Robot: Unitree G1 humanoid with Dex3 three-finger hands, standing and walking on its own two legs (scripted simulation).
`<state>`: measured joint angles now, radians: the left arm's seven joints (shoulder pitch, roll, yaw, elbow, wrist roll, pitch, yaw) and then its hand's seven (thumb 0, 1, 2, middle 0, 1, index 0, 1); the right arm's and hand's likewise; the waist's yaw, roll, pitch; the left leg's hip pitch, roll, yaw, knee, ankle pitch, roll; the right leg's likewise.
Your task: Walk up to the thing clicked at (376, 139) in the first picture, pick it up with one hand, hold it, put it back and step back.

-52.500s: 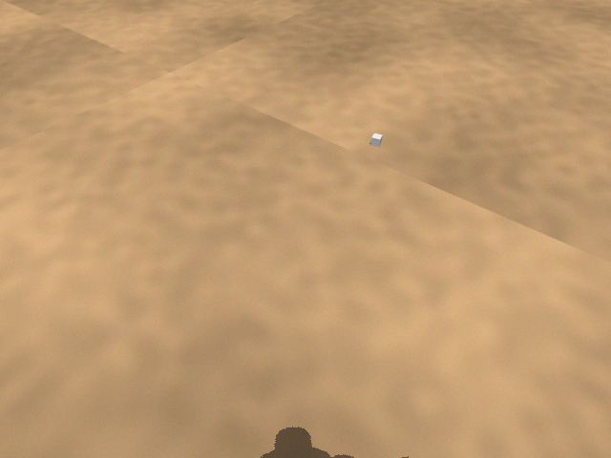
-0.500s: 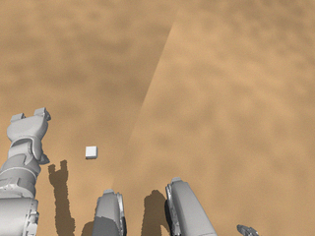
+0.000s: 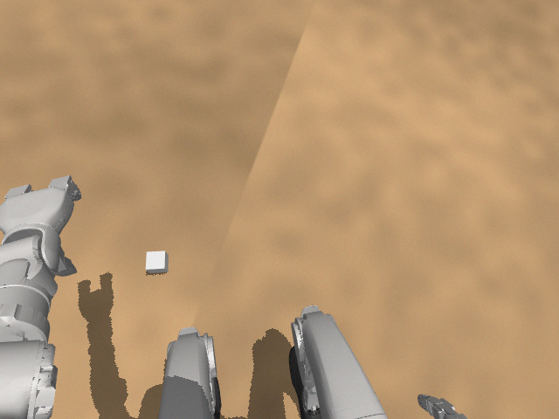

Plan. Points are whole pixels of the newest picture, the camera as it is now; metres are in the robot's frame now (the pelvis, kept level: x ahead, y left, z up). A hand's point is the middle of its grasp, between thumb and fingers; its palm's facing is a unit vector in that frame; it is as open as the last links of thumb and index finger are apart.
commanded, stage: go down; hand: left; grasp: from above
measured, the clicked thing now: (157, 262) +0.48 +0.23 -0.56
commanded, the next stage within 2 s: approach in 0.34 s
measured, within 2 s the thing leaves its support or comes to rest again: neither
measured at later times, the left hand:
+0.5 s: hand (57, 240) +0.42 +0.29 -0.11, palm faces -0.47 -0.05 -0.88, open 12.6 cm
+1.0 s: hand (120, 260) +0.43 +0.26 -0.31, palm faces -0.46 +0.06 -0.88, open 13.2 cm
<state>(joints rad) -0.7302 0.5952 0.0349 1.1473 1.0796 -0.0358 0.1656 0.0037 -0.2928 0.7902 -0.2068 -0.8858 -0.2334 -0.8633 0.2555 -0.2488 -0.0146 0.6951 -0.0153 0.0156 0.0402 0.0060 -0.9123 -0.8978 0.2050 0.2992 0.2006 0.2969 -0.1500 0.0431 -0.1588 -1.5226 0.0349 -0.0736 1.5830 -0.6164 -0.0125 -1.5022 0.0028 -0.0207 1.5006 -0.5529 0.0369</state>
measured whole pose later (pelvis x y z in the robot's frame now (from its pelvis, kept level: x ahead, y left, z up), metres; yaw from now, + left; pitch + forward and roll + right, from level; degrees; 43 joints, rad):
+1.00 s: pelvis -0.03 +0.00 -0.16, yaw -2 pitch +36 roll -7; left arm -0.93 0.75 0.03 1.32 1.39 -0.49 0.31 0.00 -0.37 0.85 -0.21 -0.92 -0.23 -0.91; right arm 0.15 -0.25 0.02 0.74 -0.12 0.03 0.10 0.00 -0.94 -0.91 0.20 0.30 0.20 0.30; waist -0.21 -0.01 -0.12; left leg -2.08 0.00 -0.11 2.14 -0.69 -0.01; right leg -2.04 0.00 -0.02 2.03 -0.63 0.05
